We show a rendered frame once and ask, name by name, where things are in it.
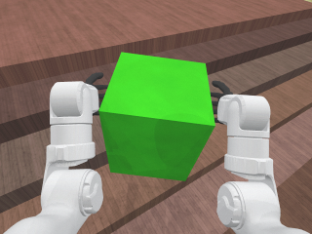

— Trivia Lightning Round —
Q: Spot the left robot forearm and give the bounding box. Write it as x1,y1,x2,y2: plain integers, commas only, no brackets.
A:
40,81,99,208

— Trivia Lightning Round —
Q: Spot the robot left hand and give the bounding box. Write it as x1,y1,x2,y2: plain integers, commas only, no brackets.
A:
85,72,108,116

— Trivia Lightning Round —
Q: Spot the right robot forearm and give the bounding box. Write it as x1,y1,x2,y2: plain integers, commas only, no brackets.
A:
217,95,281,217

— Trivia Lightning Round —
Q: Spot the left robot upper arm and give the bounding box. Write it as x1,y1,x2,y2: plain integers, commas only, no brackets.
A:
3,169,103,234

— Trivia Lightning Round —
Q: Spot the right robot upper arm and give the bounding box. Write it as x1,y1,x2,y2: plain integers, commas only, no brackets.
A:
216,181,310,234

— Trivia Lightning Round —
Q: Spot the robot right hand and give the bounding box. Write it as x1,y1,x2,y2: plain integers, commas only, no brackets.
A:
210,80,233,125

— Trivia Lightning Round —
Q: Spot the carton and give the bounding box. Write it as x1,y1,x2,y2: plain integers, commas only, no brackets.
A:
98,52,215,181

